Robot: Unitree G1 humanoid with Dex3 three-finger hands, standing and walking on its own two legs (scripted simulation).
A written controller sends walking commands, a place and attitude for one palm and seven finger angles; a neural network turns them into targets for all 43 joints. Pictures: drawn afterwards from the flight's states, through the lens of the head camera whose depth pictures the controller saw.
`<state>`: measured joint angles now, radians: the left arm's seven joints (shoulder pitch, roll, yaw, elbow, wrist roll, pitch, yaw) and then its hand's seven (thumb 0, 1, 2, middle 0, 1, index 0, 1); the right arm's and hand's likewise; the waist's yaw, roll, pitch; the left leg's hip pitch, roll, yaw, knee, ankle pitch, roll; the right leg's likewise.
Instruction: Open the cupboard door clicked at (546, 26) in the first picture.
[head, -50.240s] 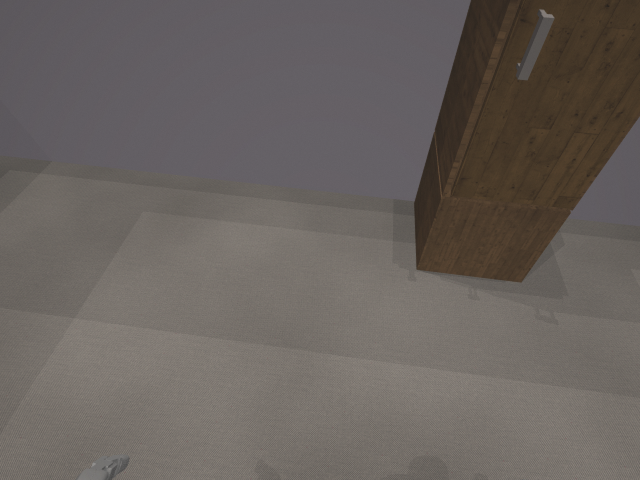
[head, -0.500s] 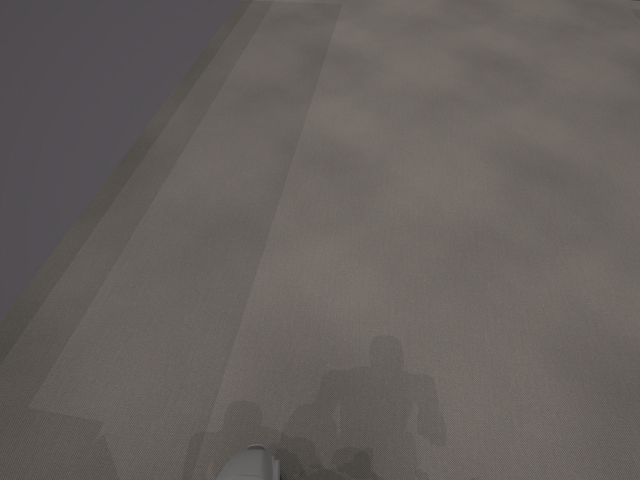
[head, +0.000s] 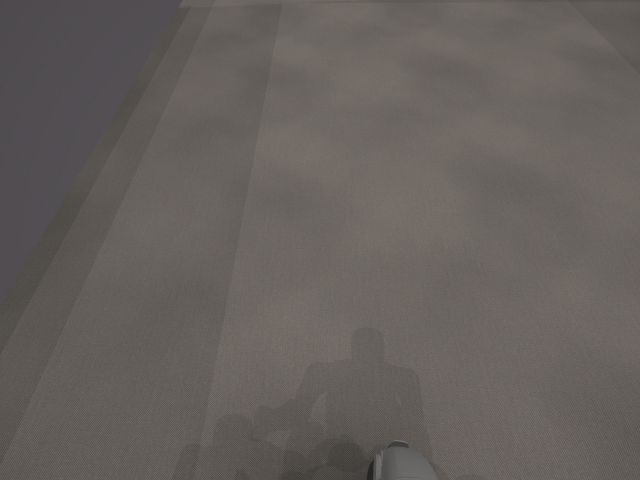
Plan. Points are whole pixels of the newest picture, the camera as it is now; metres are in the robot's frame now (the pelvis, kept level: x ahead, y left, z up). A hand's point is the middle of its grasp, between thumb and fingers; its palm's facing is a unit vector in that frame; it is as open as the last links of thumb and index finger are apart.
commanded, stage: turn to face it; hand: left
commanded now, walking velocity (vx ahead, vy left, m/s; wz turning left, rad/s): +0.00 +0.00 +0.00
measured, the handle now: out of the picture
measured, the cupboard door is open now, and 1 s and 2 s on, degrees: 45 45 45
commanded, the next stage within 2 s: none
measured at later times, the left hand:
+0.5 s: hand (219, 424) +0.23 +0.17 -0.19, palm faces +0.25 -0.96 -0.15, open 7.2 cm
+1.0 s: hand (221, 431) +0.21 +0.16 -0.15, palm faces +0.47 -0.83 -0.31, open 7.4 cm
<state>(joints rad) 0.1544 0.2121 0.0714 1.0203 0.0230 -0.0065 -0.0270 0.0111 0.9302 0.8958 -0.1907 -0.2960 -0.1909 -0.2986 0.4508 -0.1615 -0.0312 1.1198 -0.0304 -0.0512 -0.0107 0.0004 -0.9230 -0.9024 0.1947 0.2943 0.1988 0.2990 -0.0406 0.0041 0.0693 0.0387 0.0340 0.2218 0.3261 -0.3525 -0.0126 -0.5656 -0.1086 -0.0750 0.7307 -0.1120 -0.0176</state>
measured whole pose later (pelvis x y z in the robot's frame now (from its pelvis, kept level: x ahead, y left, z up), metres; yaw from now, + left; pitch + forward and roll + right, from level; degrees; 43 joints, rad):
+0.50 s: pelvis +0.16 -0.02 -0.02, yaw +14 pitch +0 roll -1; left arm 0.13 0.17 0.06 0.96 0.02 -0.02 0.02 -0.02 0.93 0.89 -0.20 -0.30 -0.20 -0.30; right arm 0.17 -0.20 -0.06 0.95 -0.02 0.03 0.01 0.00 -0.93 -0.90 0.19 0.29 0.20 0.30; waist -0.04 -0.04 0.07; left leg -0.40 0.06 0.14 0.67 -0.24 -0.02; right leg -0.20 -0.13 -0.36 0.66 -0.42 0.00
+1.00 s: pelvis +0.22 -0.07 -0.01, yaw +30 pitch +2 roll +2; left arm 0.14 0.19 0.05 0.89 0.02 0.02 0.02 0.00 0.90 0.90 -0.19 -0.30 -0.19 -0.30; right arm 0.18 -0.24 -0.09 0.94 -0.01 0.08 0.01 0.00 -0.91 -0.90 0.20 0.29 0.20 0.30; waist -0.03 0.06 0.09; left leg -0.51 -0.05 -0.06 0.87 -0.43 -0.03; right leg -0.28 -0.05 -0.08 0.62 -0.37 -0.01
